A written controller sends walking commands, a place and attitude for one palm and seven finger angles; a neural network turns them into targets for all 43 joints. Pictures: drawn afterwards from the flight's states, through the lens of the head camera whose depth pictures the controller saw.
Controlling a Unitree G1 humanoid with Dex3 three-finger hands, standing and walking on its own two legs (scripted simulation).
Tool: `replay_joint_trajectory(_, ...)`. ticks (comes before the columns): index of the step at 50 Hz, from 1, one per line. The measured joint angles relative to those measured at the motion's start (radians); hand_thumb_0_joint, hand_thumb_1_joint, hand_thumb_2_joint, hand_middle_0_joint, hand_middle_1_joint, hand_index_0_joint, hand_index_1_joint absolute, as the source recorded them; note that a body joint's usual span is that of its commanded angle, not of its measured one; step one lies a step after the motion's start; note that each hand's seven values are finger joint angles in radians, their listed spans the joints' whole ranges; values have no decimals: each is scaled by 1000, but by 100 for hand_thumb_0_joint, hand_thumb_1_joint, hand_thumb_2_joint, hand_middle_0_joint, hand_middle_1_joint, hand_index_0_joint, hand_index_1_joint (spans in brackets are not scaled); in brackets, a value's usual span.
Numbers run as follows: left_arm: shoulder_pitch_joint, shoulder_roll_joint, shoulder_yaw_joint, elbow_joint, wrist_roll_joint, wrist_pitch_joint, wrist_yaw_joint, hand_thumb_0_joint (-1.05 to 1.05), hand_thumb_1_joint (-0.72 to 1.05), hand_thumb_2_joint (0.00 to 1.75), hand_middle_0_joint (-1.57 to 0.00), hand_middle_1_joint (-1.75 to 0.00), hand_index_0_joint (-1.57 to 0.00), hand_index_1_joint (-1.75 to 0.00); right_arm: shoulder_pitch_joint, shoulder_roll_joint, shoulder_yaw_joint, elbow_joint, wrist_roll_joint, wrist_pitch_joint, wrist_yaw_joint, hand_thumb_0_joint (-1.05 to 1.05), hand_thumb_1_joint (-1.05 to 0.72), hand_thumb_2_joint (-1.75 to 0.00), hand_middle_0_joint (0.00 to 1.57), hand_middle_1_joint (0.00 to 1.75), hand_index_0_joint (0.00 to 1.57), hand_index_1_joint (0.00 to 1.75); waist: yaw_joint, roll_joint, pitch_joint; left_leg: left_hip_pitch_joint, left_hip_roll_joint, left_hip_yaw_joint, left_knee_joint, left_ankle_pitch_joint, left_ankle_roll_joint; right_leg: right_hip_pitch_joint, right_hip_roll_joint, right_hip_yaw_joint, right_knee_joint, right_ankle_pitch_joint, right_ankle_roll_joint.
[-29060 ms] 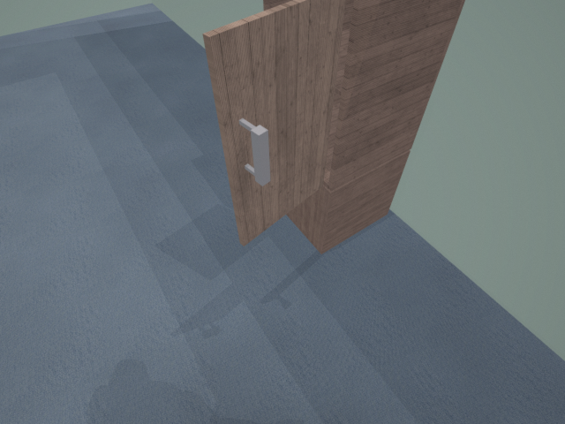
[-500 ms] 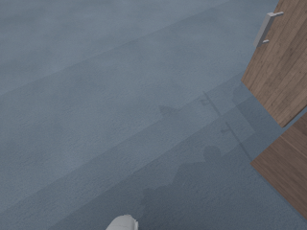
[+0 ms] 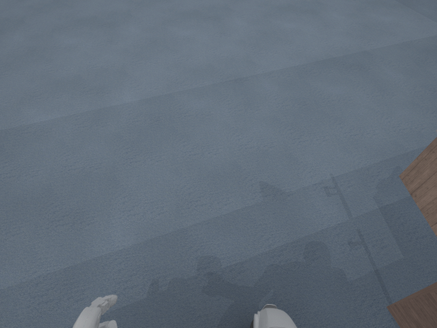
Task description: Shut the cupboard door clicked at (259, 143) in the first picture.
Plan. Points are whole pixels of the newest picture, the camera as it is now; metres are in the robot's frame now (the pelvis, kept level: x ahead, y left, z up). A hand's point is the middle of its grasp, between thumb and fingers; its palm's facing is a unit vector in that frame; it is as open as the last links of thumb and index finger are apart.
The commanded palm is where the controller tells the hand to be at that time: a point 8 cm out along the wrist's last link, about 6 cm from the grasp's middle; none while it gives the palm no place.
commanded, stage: walk to a spot facing it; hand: left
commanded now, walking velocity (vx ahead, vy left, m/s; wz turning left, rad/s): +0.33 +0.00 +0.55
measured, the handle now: out of the picture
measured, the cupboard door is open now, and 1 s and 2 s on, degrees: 75 75 75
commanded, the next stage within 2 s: turn to face it in 0.70 s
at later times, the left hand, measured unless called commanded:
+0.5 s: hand out of the picture +0.10 +0.16 -0.17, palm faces +0.38 -0.90 -0.20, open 7.3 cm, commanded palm none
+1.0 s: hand (91, 225) +0.36 +0.33 -0.15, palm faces +0.50 -0.85 -0.19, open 7.4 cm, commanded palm none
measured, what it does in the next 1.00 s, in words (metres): walks ahead, turning left: right foot, then left foot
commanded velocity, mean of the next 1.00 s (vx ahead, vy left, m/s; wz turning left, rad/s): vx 0.21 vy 0.00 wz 0.30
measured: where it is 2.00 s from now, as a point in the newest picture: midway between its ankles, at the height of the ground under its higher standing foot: (184, 271)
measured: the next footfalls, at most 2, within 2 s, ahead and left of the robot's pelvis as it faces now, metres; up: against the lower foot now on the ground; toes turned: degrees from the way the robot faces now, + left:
right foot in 0.06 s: +0.16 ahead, -0.14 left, +0.00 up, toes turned -3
left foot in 0.58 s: +0.31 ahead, +0.15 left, +0.00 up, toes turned +30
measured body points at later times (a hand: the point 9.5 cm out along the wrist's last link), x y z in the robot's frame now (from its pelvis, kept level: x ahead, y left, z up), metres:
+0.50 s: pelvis +0.19 -0.01 +0.00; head +0.23 +0.02 +0.44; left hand +0.08 +0.20 -0.16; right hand +0.39 -0.20 -0.14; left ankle +0.25 +0.13 -0.70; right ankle +0.12 -0.14 -0.74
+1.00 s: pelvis +0.34 +0.11 +0.01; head +0.36 +0.14 +0.46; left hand +0.34 +0.37 -0.14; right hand +0.46 -0.09 -0.14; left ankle +0.27 +0.13 -0.74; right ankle +0.48 -0.01 -0.68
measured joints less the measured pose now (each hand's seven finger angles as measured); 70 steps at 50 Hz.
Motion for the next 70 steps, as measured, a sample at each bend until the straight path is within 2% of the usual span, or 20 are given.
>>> replay_joint_trajectory(3,-8,-9,-9,-19,1,-25,-4,1,91,90,-19,-30,-19,-30,35,-6,-9,22,4,4,0,1,-91,-90,21,30,20,29,-15,17,-8,-7,6,-28,94,-88,-17,98,33,-15,-156,26,-24)
replay_joint_trajectory(6,-19,-42,-21,-26,7,-58,11,1,91,90,-20,-30,-20,-30,17,-25,-24,46,13,21,0,1,-91,-90,21,30,20,29,-15,55,16,-174,3,-31,523,-174,16,120,33,-67,-99,-19,-93)
replay_joint_trajectory(8,3,-61,-25,-21,8,-59,22,1,91,90,-20,-30,-20,-30,-4,-32,-33,47,8,26,3,1,-91,-90,21,30,20,29,-13,54,16,-295,2,9,755,-110,22,168,20,-94,-129,-44,-101)
replay_joint_trajectory(11,53,-83,-25,10,7,-57,34,1,91,90,-20,-30,-20,-30,-37,-38,-41,32,5,28,13,1,-91,-90,20,30,20,29,-15,46,0,-427,38,60,869,14,7,259,12,-142,-229,-34,-99)
replay_joint_trajectory(16,139,-84,-12,60,4,-78,52,0,93,90,-20,-30,-20,-30,-105,-34,-47,-1,5,37,25,1,-92,-90,20,30,20,29,2,30,-13,-560,77,87,822,104,-18,381,15,-224,-342,-44,-95)
replay_joint_trajectory(20,195,-74,-12,97,8,-80,54,0,93,90,-20,-30,-20,-30,-174,-30,-43,-28,3,46,35,1,-92,-90,20,30,20,29,20,24,-1,-595,97,120,689,134,-20,457,20,-287,-377,-78,-81)
replay_joint_trajectory(25,250,-68,-16,131,11,-72,51,1,92,90,-20,-30,-20,-30,-264,-24,-27,-69,1,44,52,1,-92,-90,20,30,19,29,57,10,32,-549,96,171,460,110,6,529,7,-347,-362,-149,-42)
replay_joint_trajectory(28,280,-60,-16,145,10,-63,44,1,91,90,-20,-30,-20,-30,-296,-22,-17,-102,-1,27,54,1,-92,-90,20,30,20,29,73,-14,46,-473,60,205,337,61,41,549,-43,-370,-274,-228,-4)
replay_joint_trajectory(30,298,-59,-15,154,3,-47,33,1,91,90,-20,-30,-20,-30,-297,-34,-14,-131,-7,2,52,1,-91,-90,20,30,20,29,64,-9,39,-430,34,207,289,127,78,481,-95,-339,-40,-268,-4)
replay_joint_trajectory(33,227,-37,-15,141,-5,-5,28,1,91,90,-20,-30,-20,-30,-282,-38,-6,-140,3,-22,27,1,-91,-90,20,30,20,29,60,-11,62,-421,-2,185,353,72,118,261,-65,-121,420,-295,-17)
replay_joint_trajectory(36,135,-21,1,94,1,-5,34,1,91,90,-20,-30,-20,-30,-234,-30,5,-121,4,-20,6,0,-91,-90,20,30,20,29,57,-11,61,-355,-27,150,267,82,109,89,-45,-39,545,-208,-17)
replay_joint_trajectory(41,21,-13,10,15,8,-17,31,1,91,90,-19,-30,-19,-30,-148,-2,13,-66,8,-19,-6,1,-91,-90,21,30,20,29,37,-8,36,-236,-51,93,103,125,115,-59,-39,31,433,-60,0)
replay_joint_trajectory(45,-17,-13,2,7,5,-15,40,1,91,90,-19,-30,-19,-30,-85,29,17,-23,12,-20,-18,1,-91,-90,21,30,20,29,22,-12,4,-145,-54,70,16,127,106,-84,-17,48,333,24,1)
replay_joint_trajectory(50,-11,-33,-17,46,-1,0,49,0,91,90,-19,-30,-19,-30,-30,64,24,27,8,-24,-33,1,-91,-90,21,30,20,29,18,-21,-21,-52,-55,87,-20,83,95,-6,34,36,148,68,-29)
replay_joint_trajectory(56,41,-80,-27,75,-2,27,37,1,91,90,-19,-30,-19,-30,-24,68,19,53,2,-2,-46,1,-91,-90,21,30,20,29,14,4,-9,-16,-36,166,72,-43,76,141,91,-25,-42,-11,-73)
replay_joint_trajectory(59,64,-98,-27,73,3,11,33,1,91,90,-19,-30,-19,-30,-41,58,8,60,16,14,-46,1,-91,-90,21,30,20,29,23,33,9,-99,8,192,294,-108,43,207,132,-30,-124,-85,-124)
replay_joint_trajectory(61,72,-106,-29,73,-2,-4,42,1,91,90,-20,-30,-20,-30,-76,48,1,55,24,31,-45,1,-91,-90,21,30,20,29,26,42,38,-221,12,140,568,-174,0,217,150,-23,-128,-95,-146)
replay_joint_trajectory(63,83,-102,-18,72,-7,-2,59,0,92,90,-20,-30,-20,-30,-109,41,-4,42,24,43,-43,1,-91,-90,21,30,20,29,33,37,52,-323,17,102,728,-172,-25,239,159,-8,-171,-68,-152)
replay_joint_trajectory(66,103,-90,-13,80,-7,4,65,0,92,90,-20,-30,-20,-30,-159,25,-11,10,20,54,-36,1,-91,-90,21,30,20,29,39,27,49,-431,45,67,778,-110,-53,266,167,24,-247,-31,-154)
replay_joint_trajectory(70,127,-77,-8,89,-3,7,57,1,92,90,-20,-30,-20,-30,-215,3,-20,-34,16,58,-30,1,-91,-90,20,30,20,29,45,21,29,-488,75,32,704,-44,-76,283,167,70,-294,-12,-142)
